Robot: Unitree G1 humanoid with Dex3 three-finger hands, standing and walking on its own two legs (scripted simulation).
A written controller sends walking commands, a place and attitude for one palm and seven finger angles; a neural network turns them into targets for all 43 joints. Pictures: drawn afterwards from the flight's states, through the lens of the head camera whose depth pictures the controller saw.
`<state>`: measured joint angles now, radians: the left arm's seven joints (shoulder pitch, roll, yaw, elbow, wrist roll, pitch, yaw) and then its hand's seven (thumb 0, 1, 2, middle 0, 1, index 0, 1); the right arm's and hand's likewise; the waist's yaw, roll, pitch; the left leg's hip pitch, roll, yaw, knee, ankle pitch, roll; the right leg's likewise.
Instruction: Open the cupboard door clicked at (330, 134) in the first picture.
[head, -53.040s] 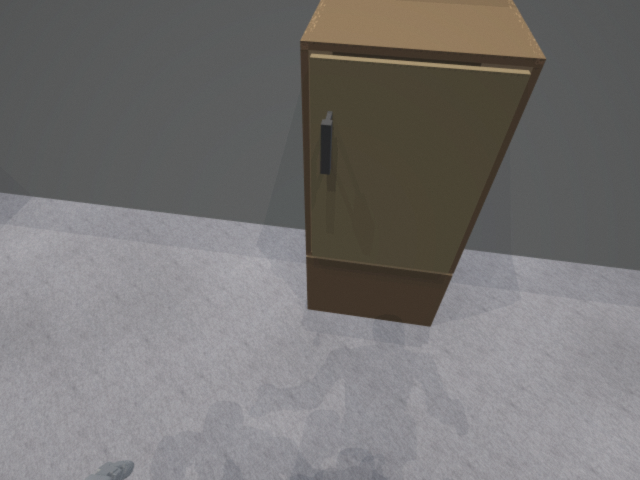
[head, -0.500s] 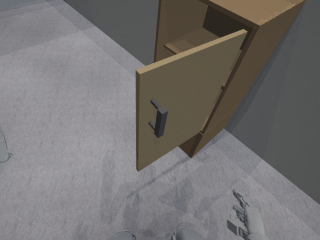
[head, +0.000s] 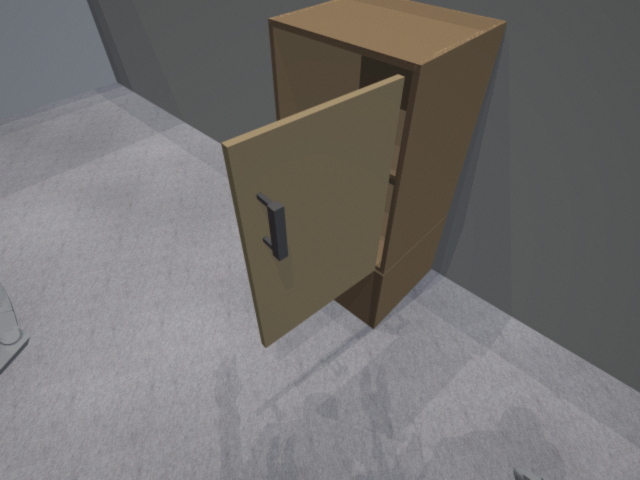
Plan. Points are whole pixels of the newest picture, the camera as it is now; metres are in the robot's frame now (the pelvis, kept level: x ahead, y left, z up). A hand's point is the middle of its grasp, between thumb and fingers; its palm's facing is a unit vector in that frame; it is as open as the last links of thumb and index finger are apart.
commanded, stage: stop stepping back and stand still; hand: left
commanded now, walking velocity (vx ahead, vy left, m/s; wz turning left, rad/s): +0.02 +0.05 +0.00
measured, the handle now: (271, 226) +0.54 +0.12 +0.00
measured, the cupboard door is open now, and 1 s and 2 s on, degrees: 84 84 84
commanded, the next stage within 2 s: let the arm hang, fingers relaxed in 0.90 s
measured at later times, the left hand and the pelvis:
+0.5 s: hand out of the picture +0.16 +0.29 +0.15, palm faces +0.46 -0.78 -0.43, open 7.4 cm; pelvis -0.05 +0.02 +0.00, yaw -2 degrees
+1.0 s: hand out of the picture +0.14 +0.29 +0.15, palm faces +0.40 -0.80 -0.45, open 7.4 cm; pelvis -0.07 +0.03 +0.01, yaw -1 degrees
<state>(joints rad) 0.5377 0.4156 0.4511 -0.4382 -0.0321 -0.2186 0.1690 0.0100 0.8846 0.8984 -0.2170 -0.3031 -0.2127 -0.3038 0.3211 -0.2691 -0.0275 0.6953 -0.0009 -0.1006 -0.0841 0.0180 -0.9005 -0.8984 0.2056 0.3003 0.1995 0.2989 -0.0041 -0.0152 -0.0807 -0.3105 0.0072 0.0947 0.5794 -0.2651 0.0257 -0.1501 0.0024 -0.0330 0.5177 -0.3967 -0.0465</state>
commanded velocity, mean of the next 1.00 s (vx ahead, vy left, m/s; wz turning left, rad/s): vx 0.00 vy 0.00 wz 0.00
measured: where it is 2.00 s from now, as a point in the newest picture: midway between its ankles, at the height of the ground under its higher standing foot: outside the picture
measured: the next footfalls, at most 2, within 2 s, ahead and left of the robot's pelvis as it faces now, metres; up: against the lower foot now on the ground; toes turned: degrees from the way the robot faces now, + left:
left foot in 0.02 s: +0.02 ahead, +0.12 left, +0.00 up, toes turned +1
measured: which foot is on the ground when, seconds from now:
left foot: up 0.00-0.00, down 0.02-1.00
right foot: down 0.00-1.00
